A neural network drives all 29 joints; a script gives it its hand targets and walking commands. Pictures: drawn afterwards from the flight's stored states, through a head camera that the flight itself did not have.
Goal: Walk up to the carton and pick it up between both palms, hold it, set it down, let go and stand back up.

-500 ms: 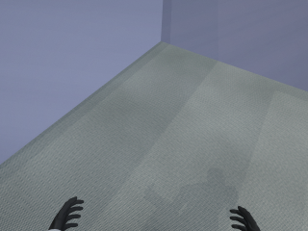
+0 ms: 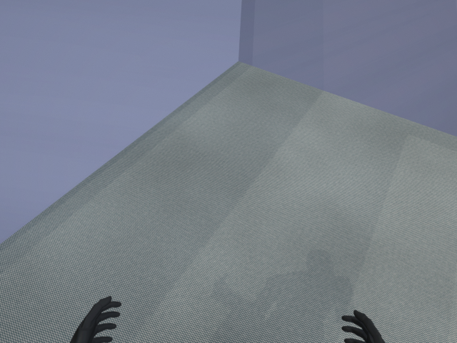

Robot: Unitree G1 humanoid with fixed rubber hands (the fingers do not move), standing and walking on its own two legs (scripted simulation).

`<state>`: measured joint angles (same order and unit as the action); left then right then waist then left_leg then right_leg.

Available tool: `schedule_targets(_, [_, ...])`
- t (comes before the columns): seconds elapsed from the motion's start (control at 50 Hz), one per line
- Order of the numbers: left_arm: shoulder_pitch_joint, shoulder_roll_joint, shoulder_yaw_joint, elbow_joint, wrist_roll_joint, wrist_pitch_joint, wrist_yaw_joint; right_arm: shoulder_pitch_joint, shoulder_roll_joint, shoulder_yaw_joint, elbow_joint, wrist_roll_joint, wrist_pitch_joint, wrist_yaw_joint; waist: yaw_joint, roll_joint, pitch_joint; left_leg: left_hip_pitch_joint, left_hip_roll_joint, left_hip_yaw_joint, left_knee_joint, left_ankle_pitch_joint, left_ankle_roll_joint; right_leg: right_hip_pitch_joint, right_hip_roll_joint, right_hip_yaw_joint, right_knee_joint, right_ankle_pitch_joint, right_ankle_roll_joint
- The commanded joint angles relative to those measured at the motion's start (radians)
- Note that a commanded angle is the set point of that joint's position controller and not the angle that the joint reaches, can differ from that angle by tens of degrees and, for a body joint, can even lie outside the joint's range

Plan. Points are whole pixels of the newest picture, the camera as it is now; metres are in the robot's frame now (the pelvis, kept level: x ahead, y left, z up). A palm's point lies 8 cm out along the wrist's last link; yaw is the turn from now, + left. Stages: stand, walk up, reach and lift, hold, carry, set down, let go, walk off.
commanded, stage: stand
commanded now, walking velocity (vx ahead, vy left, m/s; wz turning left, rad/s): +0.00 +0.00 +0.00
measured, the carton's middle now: out of the picture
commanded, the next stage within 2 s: none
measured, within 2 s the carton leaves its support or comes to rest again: neither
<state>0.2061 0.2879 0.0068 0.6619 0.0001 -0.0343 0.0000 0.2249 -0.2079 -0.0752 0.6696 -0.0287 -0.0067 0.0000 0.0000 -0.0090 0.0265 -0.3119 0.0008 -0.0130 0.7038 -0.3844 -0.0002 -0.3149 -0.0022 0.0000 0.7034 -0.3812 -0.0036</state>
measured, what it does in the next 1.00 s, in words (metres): stands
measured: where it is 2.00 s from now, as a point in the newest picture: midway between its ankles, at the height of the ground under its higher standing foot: outside the picture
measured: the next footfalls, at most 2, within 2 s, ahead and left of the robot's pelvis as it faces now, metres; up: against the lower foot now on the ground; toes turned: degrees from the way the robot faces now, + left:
none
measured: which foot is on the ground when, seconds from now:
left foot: down 0.00-1.00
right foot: down 0.00-1.00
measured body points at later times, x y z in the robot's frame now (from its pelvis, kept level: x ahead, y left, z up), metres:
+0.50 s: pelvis -0.01 +0.00 +0.00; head -0.01 +0.00 +0.45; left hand +0.13 +0.26 -0.10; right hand +0.12 -0.25 -0.11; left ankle -0.01 +0.12 -0.72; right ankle +0.00 -0.12 -0.72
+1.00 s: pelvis -0.02 +0.00 +0.00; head -0.03 +0.00 +0.45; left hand +0.11 +0.27 -0.11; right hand +0.10 -0.26 -0.11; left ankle -0.01 +0.12 -0.72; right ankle +0.00 -0.12 -0.72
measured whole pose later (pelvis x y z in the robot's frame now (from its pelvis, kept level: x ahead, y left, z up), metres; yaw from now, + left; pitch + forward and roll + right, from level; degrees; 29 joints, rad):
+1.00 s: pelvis -0.02 +0.00 +0.00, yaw +0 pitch -2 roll +0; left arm 0.21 0.29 0.01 0.76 0.00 -0.04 0.00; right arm 0.21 -0.21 -0.08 0.77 -0.02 -0.01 0.00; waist 0.00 -0.01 0.03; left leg -0.31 0.00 -0.01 0.70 -0.35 0.00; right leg -0.31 0.00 0.00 0.70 -0.35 0.00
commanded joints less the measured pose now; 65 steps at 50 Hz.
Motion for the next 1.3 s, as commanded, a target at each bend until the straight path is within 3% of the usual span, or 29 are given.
schedule_targets(0.0, [-0.063, 0.233, 0.071, -0.018, 0.027, -0.038, 0.019, -0.055, -0.29, -0.055, -0.034, 0.012, -0.052, -0.011, 0.001, 0.011, -0.083, 0.04, 0.084, -0.099, -0.106, 0.336, 0.088, 0.06, -0.087, 0.105, -0.112, 0.341, -0.071])
schedule_targets(0.2, [-0.075, 0.235, 0.067, 0.0, 0.023, -0.04, 0.019, -0.061, -0.297, -0.056, -0.009, 0.012, -0.051, -0.013, 0.0, 0.011, -0.063, 0.039, 0.083, -0.102, -0.118, 0.323, 0.087, 0.047, -0.089, 0.112, -0.122, 0.331, -0.071])
schedule_targets(0.22, [-0.074, 0.237, 0.07, 0.002, 0.028, -0.04, 0.02, -0.053, -0.277, -0.05, -0.012, 0.016, -0.053, -0.01, -0.013, 0.0, -0.069, 0.044, 0.083, -0.095, -0.113, 0.308, 0.083, 0.048, -0.094, 0.12, -0.135, 0.325, -0.074])
schedule_targets(0.3, [-0.084, 0.236, 0.068, 0.011, 0.023, -0.037, 0.02, -0.067, -0.291, -0.052, -0.002, 0.014, -0.053, -0.01, -0.006, 0.018, -0.055, 0.036, 0.083, -0.104, -0.137, 0.28, 0.084, 0.047, -0.092, 0.121, -0.142, 0.292, -0.072])
schedule_targets(0.36, [-0.077, 0.232, 0.067, 0.018, 0.022, -0.038, 0.018, -0.062, -0.288, -0.05, 0.004, 0.014, -0.054, -0.011, 0.002, 0.0, -0.058, 0.029, 0.083, -0.109, -0.141, 0.276, 0.087, 0.059, -0.09, 0.12, -0.146, 0.283, -0.071])
schedule_targets(0.44, [-0.075, 0.237, 0.07, 0.024, 0.021, -0.038, 0.016, -0.073, -0.293, -0.05, 0.013, 0.015, -0.054, -0.01, 0.002, 0.03, -0.051, 0.028, 0.092, -0.114, -0.15, 0.269, 0.087, 0.052, -0.084, 0.114, -0.145, 0.28, -0.067])
schedule_targets(0.68, [-0.081, 0.24, 0.065, 0.054, 0.023, -0.036, 0.014, -0.069, -0.292, -0.047, 0.044, 0.013, -0.052, -0.006, -0.003, 0.006, -0.002, -0.001, 0.085, -0.127, -0.187, 0.174, 0.084, 0.029, -0.086, 0.136, -0.183, 0.196, -0.068])
schedule_targets(0.88, [-0.078, 0.236, 0.062, 0.072, 0.02, -0.036, 0.013, -0.073, -0.295, -0.046, 0.07, 0.017, -0.051, -0.006, -0.002, 0.033, 0.005, 0.006, 0.09, -0.13, -0.205, 0.176, 0.079, 0.024, -0.085, 0.134, -0.186, 0.199, -0.064])
schedule_targets(0.98, [-0.089, 0.247, 0.063, 0.086, 0.021, -0.036, 0.013, -0.083, -0.29, -0.044, 0.081, 0.019, -0.049, -0.005, -0.008, 0.004, 0.002, 0.009, 0.091, -0.134, -0.207, 0.16, 0.08, 0.019, -0.091, 0.14, -0.202, 0.177, -0.065])
schedule_targets(1.08, [-0.082, 0.24, 0.061, 0.099, 0.02, -0.035, 0.012, -0.098, -0.291, -0.042, 0.09, 0.018, -0.05, -0.007, 0.0, 0.031, -0.007, 0.012, 0.09, -0.13, -0.201, 0.185, 0.077, 0.033, -0.09, 0.138, -0.196, 0.205, -0.064])
schedule_targets(1.12, [-0.09, 0.234, 0.057, 0.102, 0.024, -0.036, 0.013, -0.097, -0.289, -0.04, 0.095, 0.019, -0.047, -0.007, -0.008, 0.006, 0.004, 0.014, 0.09, -0.127, -0.201, 0.174, 0.076, 0.022, -0.094, 0.143, -0.21, 0.19, -0.065])
schedule_targets(1.18, [-0.093, 0.239, 0.06, 0.109, 0.021, -0.035, 0.013, -0.106, -0.289, -0.04, 0.101, 0.017, -0.047, -0.007, -0.003, 0.028, 0.007, 0.015, 0.089, -0.127, -0.208, 0.163, 0.078, 0.02, -0.089, 0.141, -0.212, 0.178, -0.062])
schedule_targets(1.24, [-0.104, 0.243, 0.061, 0.111, 0.021, -0.034, 0.012, -0.11, -0.291, -0.04, 0.108, 0.018, -0.048, -0.005, -0.003, 0.001, 0.019, 0.018, 0.085, -0.12, -0.206, 0.169, 0.077, 0.009, -0.099, 0.152, -0.218, 0.188, -0.066])
schedule_targets(1.28, [-0.087, 0.241, 0.06, 0.119, 0.018, -0.033, 0.013, -0.097, -0.298, -0.04, 0.116, 0.018, -0.048, -0.005, -0.002, 0.031, 0.022, 0.015, 0.096, -0.138, -0.221, 0.164, 0.083, 0.009, -0.094, 0.15, -0.213, 0.182, -0.065])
